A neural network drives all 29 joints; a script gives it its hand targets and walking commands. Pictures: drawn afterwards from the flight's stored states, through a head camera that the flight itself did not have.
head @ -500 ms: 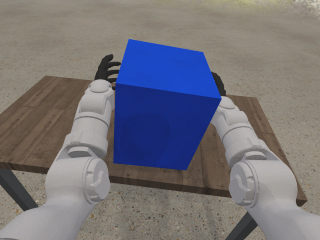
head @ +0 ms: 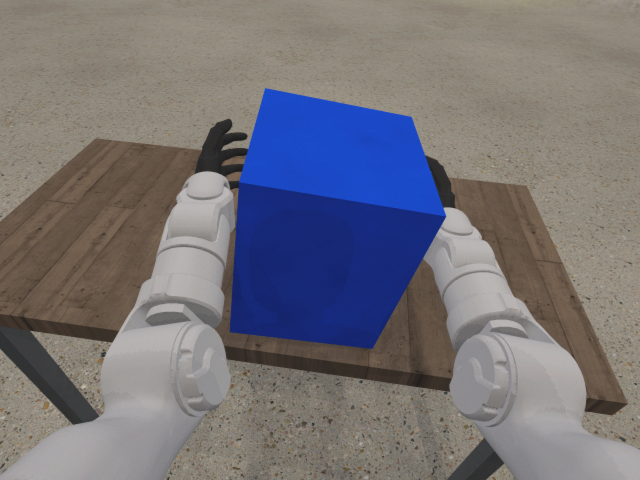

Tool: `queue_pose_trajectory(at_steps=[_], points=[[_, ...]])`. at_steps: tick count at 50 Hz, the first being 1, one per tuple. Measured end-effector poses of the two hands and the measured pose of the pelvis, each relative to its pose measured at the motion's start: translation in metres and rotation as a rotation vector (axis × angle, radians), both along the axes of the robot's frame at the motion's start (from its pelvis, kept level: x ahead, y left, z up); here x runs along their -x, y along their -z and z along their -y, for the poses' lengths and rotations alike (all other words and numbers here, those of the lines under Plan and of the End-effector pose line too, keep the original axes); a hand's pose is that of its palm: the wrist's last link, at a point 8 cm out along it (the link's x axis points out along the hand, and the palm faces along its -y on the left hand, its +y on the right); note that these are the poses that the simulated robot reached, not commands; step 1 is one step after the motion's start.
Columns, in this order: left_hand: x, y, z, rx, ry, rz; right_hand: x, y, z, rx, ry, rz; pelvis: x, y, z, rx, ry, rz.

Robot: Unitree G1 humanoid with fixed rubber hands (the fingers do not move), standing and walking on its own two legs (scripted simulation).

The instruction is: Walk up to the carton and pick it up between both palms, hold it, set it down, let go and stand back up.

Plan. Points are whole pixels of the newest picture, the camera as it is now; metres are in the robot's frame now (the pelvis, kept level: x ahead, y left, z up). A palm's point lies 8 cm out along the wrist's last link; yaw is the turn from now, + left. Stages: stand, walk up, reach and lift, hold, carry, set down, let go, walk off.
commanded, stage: set down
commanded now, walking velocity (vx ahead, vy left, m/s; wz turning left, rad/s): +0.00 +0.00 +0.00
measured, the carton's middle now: (321, 224) +0.42 +0.03 +0.14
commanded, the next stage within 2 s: none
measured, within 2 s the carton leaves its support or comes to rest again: neither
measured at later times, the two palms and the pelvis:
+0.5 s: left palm (217, 201) +0.42 +0.17 +0.17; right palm (430, 232) +0.43 -0.12 +0.13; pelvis +0.00 +0.00 +0.00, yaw -1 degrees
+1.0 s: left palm (208, 213) +0.42 +0.18 +0.15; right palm (423, 235) +0.43 -0.11 +0.13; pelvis +0.00 +0.01 +0.00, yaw +0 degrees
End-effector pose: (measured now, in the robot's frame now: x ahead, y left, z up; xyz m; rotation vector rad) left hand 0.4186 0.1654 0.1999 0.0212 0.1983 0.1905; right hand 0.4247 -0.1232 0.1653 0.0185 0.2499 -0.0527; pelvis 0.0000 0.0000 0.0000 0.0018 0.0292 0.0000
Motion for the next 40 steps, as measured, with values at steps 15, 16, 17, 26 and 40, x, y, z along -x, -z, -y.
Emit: queue_pose_trajectory(at_steps=[15,16,17,26,40], points=[[-0.004,0.024,0.002,0.008,-0.004,-0.019,-0.004,0.025,0.002,0.004,-0.010,-0.012,-0.003,0.000,-0.001,0.000,0.009,-0.025],[-0.004,0.025,0.002,0.008,-0.005,-0.020,-0.004,0.027,0.002,0.004,-0.011,-0.012,-0.004,0.000,-0.001,0.000,0.009,-0.026],[-0.004,0.026,0.002,0.008,-0.006,-0.021,-0.004,0.028,0.002,0.004,-0.012,-0.012,-0.004,0.000,-0.001,0.000,0.009,-0.028],[-0.004,0.036,0.000,0.010,-0.010,-0.024,-0.005,0.037,0.001,0.009,-0.018,-0.012,-0.005,0.000,-0.003,0.001,0.010,-0.038],[0.001,0.043,-0.005,0.021,-0.015,-0.015,-0.004,0.039,-0.003,0.005,-0.023,0.007,-0.004,0.000,-0.006,0.000,0.009,-0.033]])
